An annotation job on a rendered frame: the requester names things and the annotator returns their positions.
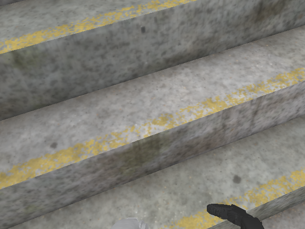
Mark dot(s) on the right robot hand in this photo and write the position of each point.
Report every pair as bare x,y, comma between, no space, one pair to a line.
235,215

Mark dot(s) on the left robot thigh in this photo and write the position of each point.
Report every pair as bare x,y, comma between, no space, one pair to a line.
130,224

